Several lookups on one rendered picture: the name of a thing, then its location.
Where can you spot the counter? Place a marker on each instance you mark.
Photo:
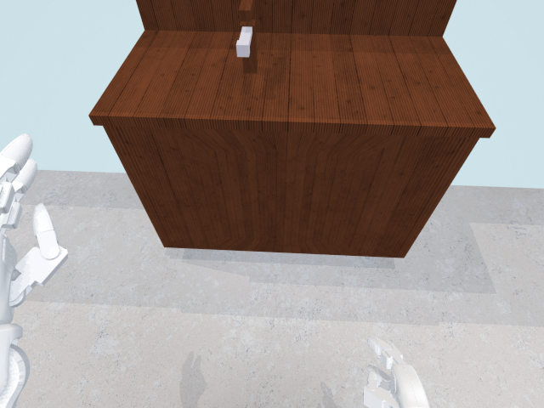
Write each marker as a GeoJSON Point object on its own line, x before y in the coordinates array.
{"type": "Point", "coordinates": [338, 135]}

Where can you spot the right robot hand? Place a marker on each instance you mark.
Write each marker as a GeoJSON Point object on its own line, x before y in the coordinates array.
{"type": "Point", "coordinates": [400, 389]}

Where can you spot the tap lever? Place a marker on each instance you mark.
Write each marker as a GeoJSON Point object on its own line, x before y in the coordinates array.
{"type": "Point", "coordinates": [243, 44]}

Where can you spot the robot left forearm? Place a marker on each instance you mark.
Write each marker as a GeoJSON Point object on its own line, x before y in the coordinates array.
{"type": "Point", "coordinates": [14, 365]}

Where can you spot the left robot hand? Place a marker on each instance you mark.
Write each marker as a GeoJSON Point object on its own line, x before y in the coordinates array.
{"type": "Point", "coordinates": [39, 264]}

